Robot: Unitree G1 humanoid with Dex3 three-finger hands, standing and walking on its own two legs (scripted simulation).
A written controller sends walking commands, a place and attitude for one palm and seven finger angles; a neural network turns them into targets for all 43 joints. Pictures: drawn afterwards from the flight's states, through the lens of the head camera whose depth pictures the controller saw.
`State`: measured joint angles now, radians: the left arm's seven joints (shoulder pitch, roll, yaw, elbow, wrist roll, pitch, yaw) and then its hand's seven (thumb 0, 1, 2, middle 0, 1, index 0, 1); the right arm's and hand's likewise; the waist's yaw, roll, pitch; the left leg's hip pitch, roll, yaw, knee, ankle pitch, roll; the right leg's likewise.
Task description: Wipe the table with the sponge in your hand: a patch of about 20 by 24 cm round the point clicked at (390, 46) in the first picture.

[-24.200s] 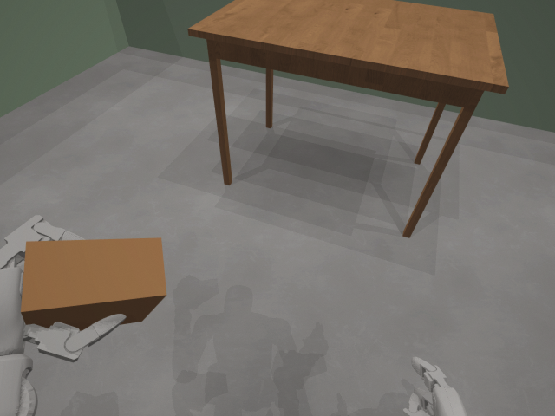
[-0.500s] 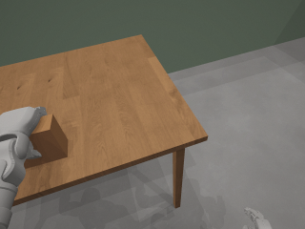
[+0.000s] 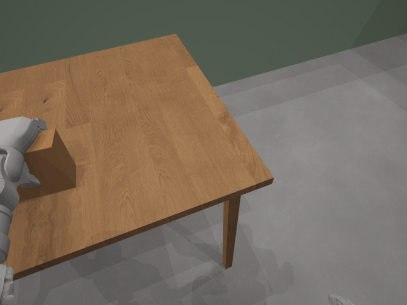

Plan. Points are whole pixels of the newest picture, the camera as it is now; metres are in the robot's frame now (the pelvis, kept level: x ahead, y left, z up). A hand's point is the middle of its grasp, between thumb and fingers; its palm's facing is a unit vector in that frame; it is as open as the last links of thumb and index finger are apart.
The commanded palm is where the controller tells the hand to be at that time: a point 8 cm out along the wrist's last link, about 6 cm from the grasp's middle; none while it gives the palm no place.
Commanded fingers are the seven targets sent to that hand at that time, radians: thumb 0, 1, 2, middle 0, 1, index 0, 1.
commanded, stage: wipe forward along the first lane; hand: left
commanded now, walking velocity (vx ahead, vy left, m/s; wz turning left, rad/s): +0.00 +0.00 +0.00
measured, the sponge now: (35, 173) +0.34 +0.38 +0.07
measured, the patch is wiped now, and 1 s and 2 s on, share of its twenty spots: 0.35 0.45 0.65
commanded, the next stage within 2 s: slide across to the middle lane in 0.34 s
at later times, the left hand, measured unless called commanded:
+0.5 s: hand (25, 141) +0.39 +0.41 +0.11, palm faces -0.13 +0.01 -0.99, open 10.1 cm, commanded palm +0.37 +0.39 +0.15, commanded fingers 0.00 0.10 1.30 -1.20 -1.60 -1.20 -1.60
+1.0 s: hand (57, 133) +0.41 +0.34 +0.12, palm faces -0.04 -0.01 -1.00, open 10.1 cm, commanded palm +0.39 +0.33 +0.17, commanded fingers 0.00 0.10 1.30 -1.20 -1.60 -1.20 -1.60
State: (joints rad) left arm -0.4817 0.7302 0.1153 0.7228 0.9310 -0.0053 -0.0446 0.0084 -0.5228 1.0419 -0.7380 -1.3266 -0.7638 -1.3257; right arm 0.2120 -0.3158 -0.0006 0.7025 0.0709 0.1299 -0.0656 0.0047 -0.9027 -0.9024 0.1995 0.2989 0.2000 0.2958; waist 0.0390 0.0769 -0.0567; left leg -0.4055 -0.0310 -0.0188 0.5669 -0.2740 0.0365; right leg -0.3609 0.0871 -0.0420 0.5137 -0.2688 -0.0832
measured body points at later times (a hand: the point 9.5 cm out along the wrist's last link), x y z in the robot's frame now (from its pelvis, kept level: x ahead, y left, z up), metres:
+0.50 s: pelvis +0.01 +0.03 +0.00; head +0.06 +0.01 +0.45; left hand +0.39 +0.40 +0.17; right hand +0.13 -0.23 -0.13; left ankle +0.00 +0.10 -0.73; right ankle -0.01 -0.07 -0.73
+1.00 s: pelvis +0.03 +0.04 +0.01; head +0.06 +0.01 +0.46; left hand +0.40 +0.34 +0.17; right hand +0.19 -0.20 -0.12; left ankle +0.00 +0.10 -0.73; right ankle -0.01 -0.07 -0.73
